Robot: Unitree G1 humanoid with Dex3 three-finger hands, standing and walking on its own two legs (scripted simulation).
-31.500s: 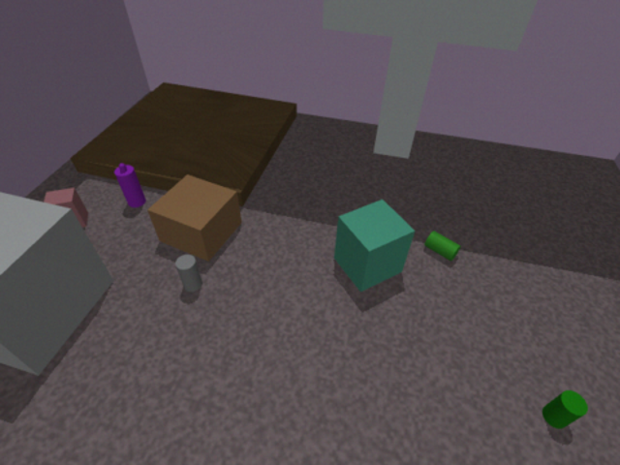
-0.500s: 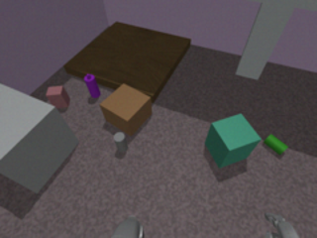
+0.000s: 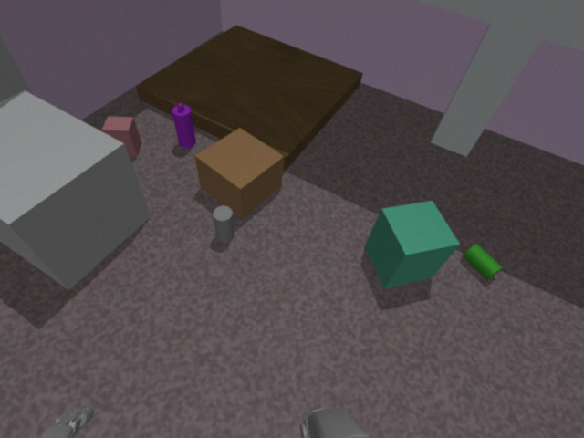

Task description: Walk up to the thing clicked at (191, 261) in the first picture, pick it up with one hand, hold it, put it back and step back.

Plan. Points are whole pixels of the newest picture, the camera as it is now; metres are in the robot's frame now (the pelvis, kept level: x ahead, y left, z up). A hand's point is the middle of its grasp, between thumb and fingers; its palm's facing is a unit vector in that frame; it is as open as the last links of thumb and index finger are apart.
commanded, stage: step back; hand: left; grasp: from the side
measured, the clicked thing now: (224, 224) +0.94 +0.18 -0.69
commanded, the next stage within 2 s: stand in 1.36 s
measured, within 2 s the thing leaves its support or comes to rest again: neither
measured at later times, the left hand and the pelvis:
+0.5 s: hand out of the picture -0.05 +0.26 -0.14, palm faces -0.01 -0.91 -0.42, open 7.4 cm; pelvis -0.11 -0.02 -0.01, yaw -1 degrees
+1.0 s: hand out of the picture +0.00 +0.24 -0.14, palm faces +0.03 -0.93 -0.37, open 7.4 cm; pelvis -0.08 -0.02 +0.00, yaw +1 degrees
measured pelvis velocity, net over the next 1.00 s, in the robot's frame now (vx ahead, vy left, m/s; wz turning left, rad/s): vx -0.08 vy -0.02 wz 0.01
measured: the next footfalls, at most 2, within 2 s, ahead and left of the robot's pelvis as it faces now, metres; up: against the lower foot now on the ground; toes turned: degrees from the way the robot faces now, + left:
right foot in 0.18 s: -0.05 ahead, -0.15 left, +0.00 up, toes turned -2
left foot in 0.46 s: -0.05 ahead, +0.11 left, +0.00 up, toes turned -4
